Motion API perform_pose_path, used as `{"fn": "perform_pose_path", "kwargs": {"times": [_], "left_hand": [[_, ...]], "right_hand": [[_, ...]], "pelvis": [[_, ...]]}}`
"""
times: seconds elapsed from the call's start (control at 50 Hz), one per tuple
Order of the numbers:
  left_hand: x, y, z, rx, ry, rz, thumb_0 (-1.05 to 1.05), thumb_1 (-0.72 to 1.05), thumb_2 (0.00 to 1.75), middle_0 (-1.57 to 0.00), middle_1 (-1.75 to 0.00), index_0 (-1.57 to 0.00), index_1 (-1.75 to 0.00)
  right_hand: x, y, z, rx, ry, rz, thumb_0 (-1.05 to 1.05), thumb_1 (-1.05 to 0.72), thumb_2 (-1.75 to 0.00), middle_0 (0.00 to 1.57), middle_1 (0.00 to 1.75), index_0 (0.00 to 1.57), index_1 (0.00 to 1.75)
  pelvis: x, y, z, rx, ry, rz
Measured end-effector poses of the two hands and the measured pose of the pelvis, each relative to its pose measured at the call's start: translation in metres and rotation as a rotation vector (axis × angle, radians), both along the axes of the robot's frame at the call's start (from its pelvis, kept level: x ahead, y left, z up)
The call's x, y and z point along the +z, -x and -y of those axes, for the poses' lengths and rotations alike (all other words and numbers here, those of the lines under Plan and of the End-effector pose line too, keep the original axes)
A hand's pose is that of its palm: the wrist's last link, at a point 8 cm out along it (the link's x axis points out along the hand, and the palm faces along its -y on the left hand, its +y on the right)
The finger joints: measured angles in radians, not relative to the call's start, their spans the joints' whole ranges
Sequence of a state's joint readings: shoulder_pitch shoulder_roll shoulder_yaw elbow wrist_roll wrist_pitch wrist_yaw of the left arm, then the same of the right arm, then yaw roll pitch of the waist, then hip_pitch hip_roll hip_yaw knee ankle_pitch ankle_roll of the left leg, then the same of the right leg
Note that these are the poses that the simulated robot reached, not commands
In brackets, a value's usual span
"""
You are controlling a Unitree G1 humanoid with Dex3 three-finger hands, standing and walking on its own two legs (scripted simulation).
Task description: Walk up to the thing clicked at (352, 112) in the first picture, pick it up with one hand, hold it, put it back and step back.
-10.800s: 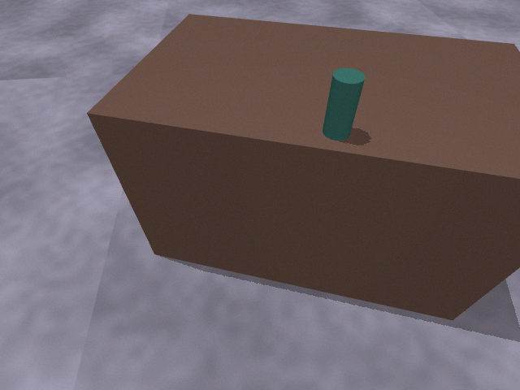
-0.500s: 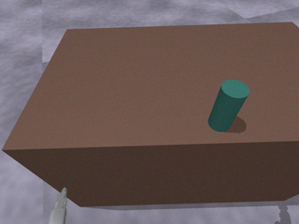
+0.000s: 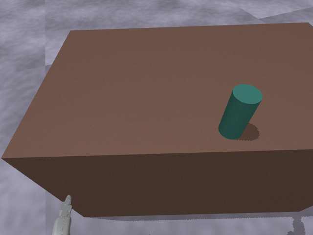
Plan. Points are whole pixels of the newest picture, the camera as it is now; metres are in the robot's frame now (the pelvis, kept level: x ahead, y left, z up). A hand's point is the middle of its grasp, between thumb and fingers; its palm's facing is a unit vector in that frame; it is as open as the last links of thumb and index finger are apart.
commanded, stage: approach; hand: right
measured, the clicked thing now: (237, 113) +0.43 -0.20 +0.06
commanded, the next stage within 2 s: close in in 0.30 s
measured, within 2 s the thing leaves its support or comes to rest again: neither
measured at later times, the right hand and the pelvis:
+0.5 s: hand (266, 125) +0.41 -0.28 +0.04, palm faces +0.13 +0.99 +0.05, open 17.7 cm; pelvis -0.01 +0.00 -0.02, yaw +2 degrees
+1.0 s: hand (243, 125) +0.41 -0.22 +0.04, palm faces +0.18 +0.98 +0.03, open 17.8 cm; pelvis -0.02 +0.00 -0.03, yaw +2 degrees
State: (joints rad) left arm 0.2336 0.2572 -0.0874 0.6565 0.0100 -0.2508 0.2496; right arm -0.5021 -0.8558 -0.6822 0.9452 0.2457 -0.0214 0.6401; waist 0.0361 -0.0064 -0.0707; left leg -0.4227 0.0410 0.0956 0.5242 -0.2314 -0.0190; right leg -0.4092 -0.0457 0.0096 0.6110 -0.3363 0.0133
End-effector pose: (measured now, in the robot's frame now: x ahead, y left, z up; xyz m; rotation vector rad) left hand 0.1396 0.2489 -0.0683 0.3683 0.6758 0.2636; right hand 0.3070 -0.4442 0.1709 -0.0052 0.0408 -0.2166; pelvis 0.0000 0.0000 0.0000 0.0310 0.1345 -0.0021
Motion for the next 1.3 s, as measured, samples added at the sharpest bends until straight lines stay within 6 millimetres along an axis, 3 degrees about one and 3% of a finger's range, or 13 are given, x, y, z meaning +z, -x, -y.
{"fn": "perform_pose_path", "kwargs": {"times": [0.16, 0.44, 0.54, 0.74, 0.9, 1.12, 1.3], "left_hand": [[0.0, 0.001, 0.0, -0.002, 0.012, 0.011, -0.01, -0.55, 0.05, -0.07, -0.06, -0.06, -0.06], [-0.004, 0.014, -0.013, 0.029, -0.013, -0.018, -0.01, -0.53, 0.04, -0.07, -0.06, -0.07, -0.05], [-0.007, 0.023, -0.017, 0.05, -0.011, -0.03, -0.01, -0.53, 0.04, -0.07, -0.06, -0.07, -0.05], [-0.014, 0.028, -0.004, 0.055, 0.068, -0.023, -0.01, -0.54, 0.04, -0.07, -0.06, -0.07, -0.06], [-0.003, 0.024, -0.012, 0.055, 0.071, 0.029, -0.01, -0.54, 0.04, -0.07, -0.06, -0.07, -0.05], [-0.008, 0.036, -0.022, 0.076, 0.079, -0.004, -0.01, -0.53, 0.05, -0.06, -0.06, -0.06, -0.05], [-0.012, 0.037, -0.017, 0.076, 0.114, -0.003, -0.01, -0.56, 0.07, -0.06, -0.05, -0.05, -0.06]], "right_hand": [[-0.017, -0.008, -0.014, 0.029, -0.009, -0.039, -0.01, 0.59, -0.06, 0.03, 0.05, 0.04, 0.05], [-0.116, -0.061, -0.095, 0.098, -0.078, -0.062, -0.01, 0.61, -0.06, 0.03, 0.06, 0.04, 0.05], [-0.135, -0.079, -0.119, 0.081, -0.07, -0.035, -0.01, 0.61, -0.06, 0.03, 0.05, 0.04, 0.05], [-0.128, -0.084, -0.152, 0.072, -0.04, 0.001, -0.01, 0.61, -0.06, 0.02, 0.05, 0.03, 0.05], [-0.127, -0.072, -0.168, 0.044, -0.043, 0.002, -0.01, 0.61, -0.06, 0.02, 0.06, 0.03, 0.05], [-0.125, -0.069, -0.189, 0.041, -0.029, 0.013, -0.01, 0.61, -0.06, 0.02, 0.06, 0.03, 0.06], [-0.126, -0.068, -0.201, 0.026, -0.028, 0.007, -0.01, 0.61, -0.05, 0.19, 0.13, 0.19, 0.12]], "pelvis": [[-0.001, -0.001, 0.001, 0.001, 0.002, -0.005], [-0.015, 0.006, 0.0, 0.021, 0.002, -0.064], [-0.023, 0.01, 0.0, 0.035, -0.001, -0.094], [-0.028, 0.011, 0.003, 0.04, 0.001, -0.095], [-0.027, 0.013, 0.001, 0.039, 0.01, -0.067], [-0.029, 0.019, -0.002, 0.041, 0.016, -0.057], [-0.028, 0.022, -0.004, 0.041, 0.02, -0.049]]}}
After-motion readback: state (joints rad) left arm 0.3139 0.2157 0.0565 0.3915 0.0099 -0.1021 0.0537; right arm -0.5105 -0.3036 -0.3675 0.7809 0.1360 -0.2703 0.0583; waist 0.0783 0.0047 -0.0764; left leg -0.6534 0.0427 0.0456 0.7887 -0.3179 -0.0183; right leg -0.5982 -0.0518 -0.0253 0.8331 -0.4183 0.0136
